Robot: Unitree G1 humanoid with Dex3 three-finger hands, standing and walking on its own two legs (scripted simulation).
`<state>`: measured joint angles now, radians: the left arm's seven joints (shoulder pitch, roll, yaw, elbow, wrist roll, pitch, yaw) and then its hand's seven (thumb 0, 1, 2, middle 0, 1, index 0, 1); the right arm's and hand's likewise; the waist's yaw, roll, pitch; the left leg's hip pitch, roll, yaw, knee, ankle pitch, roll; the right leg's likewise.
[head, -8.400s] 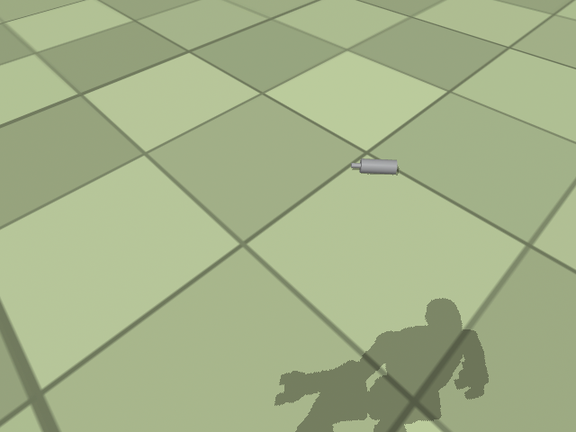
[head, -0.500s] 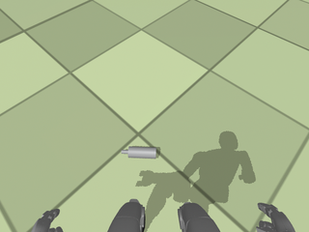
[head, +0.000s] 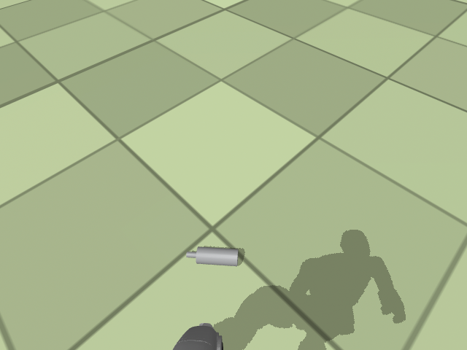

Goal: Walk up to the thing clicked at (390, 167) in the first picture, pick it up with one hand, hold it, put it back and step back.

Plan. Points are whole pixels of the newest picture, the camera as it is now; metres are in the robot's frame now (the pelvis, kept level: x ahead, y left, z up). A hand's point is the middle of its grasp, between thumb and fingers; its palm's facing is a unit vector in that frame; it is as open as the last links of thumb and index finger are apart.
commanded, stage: walk up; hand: left
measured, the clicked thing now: (212, 256) +0.55 +0.16 -0.73
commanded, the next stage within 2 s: none
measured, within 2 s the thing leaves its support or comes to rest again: neither
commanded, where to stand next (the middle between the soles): +0.08 +0.01 m, yaw -2 degrees
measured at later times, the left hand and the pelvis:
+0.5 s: hand out of the picture +0.01 +0.27 -0.14, palm faces -0.01 -0.86 -0.51, open 7.4 cm; pelvis -0.06 -0.02 -0.02, yaw -1 degrees
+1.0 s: hand out of the picture +0.05 +0.30 -0.15, palm faces -0.01 -0.94 -0.34, open 7.4 cm; pelvis -0.01 +0.02 +0.01, yaw +2 degrees
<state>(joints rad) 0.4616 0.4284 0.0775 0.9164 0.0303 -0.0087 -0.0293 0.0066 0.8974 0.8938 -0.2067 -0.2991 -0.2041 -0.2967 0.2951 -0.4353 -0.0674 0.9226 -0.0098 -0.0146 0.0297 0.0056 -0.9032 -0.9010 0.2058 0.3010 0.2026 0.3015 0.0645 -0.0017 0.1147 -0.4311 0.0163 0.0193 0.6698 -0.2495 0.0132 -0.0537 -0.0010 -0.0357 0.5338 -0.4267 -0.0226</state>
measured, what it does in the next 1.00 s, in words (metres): steps on the spot: left foot, then right foot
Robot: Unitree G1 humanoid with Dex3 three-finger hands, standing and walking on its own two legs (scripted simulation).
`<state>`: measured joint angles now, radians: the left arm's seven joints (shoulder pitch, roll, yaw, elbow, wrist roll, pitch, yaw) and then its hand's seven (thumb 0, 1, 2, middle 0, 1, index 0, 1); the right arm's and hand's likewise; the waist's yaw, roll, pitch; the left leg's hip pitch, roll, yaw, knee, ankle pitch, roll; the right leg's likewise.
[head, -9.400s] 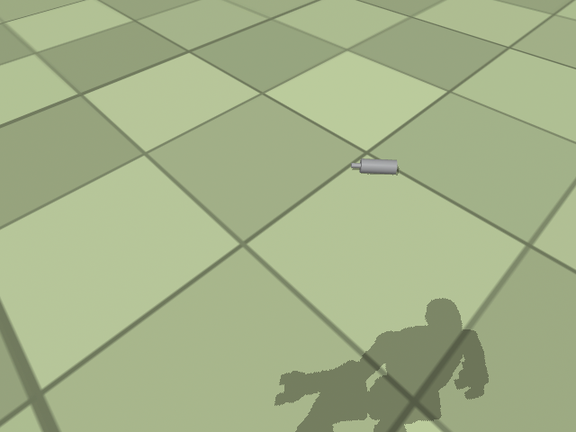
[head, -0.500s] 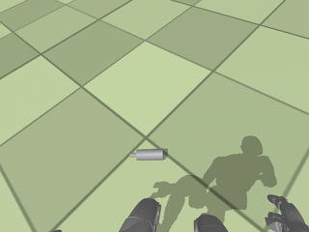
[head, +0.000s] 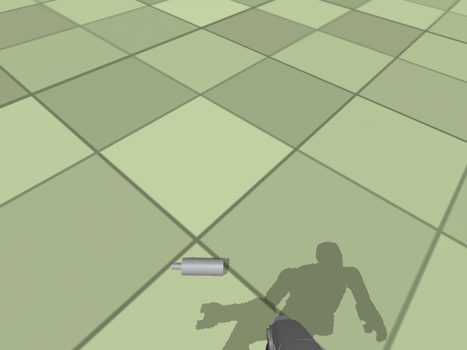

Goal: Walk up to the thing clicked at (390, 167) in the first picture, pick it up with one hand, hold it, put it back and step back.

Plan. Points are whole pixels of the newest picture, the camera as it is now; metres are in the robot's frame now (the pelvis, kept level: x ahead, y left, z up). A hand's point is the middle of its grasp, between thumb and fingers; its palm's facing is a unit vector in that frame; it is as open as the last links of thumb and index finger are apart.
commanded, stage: walk up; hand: left
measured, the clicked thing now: (197, 266) +0.57 +0.13 -0.73
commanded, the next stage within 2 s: stand in 1.38 s
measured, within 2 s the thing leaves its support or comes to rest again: neither
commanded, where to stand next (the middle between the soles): +0.10 -0.01 m, yaw -3 degrees
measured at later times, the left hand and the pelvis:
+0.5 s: hand out of the picture +0.12 +0.30 -0.16, palm faces -0.04 -0.93 -0.37, open 7.4 cm; pelvis +0.06 +0.02 -0.01, yaw -2 degrees
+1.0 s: hand (124, 312) +0.23 +0.23 -0.14, palm faces -0.08 -0.94 -0.33, open 7.4 cm; pelvis +0.09 -0.01 +0.00, yaw -3 degrees
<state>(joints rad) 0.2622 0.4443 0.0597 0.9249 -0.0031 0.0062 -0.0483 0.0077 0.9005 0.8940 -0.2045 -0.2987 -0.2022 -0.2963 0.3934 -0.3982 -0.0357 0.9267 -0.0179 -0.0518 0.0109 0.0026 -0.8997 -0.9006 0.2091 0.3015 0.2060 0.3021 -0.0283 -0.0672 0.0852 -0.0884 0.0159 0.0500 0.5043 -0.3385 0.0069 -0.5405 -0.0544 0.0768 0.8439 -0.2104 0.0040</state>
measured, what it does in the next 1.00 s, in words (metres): steps on the spot: right foot, then left foot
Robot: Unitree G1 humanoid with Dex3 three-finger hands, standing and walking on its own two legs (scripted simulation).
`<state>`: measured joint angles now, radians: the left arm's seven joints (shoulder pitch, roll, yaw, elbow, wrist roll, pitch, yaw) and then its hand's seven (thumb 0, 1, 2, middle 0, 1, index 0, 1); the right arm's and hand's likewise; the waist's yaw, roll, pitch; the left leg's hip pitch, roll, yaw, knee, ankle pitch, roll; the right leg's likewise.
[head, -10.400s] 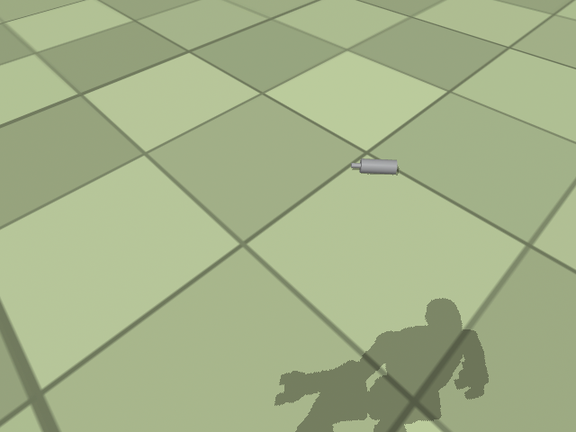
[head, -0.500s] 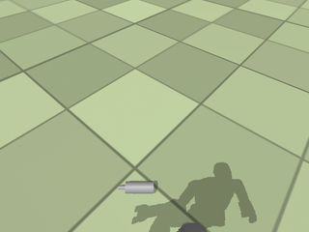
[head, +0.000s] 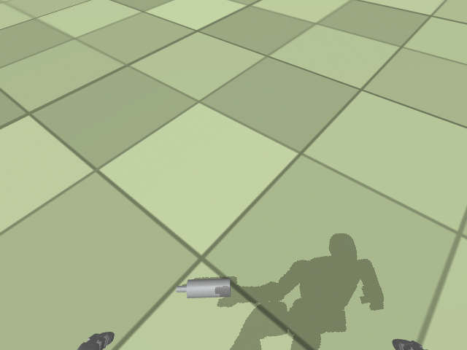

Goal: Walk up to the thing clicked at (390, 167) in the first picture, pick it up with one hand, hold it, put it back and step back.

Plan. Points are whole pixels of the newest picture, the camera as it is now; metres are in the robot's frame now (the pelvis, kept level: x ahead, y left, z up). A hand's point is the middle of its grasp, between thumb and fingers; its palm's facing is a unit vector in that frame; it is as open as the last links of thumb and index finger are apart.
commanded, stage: walk up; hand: left
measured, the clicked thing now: (203, 288) +0.47 +0.16 -0.73
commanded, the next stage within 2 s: stand in 0.38 s
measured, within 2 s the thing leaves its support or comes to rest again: neither
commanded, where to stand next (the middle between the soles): +0.00 +0.00 m, yaw -1 degrees
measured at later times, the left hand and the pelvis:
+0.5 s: hand out of the picture +0.09 +0.25 -0.15, palm faces -0.03 -0.94 -0.34, open 7.4 cm; pelvis +0.01 +0.00 +0.01, yaw +0 degrees
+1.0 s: hand out of the picture +0.06 +0.25 -0.14, palm faces +0.00 -0.94 -0.35, open 7.4 cm; pelvis +0.00 -0.01 +0.01, yaw +1 degrees
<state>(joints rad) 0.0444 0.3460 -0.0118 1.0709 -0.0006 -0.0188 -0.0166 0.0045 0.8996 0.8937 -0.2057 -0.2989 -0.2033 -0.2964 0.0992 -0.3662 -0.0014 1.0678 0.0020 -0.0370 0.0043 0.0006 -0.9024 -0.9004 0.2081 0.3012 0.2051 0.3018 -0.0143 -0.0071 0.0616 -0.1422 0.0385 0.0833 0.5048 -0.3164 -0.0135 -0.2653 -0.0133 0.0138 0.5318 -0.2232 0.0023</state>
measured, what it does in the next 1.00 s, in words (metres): stands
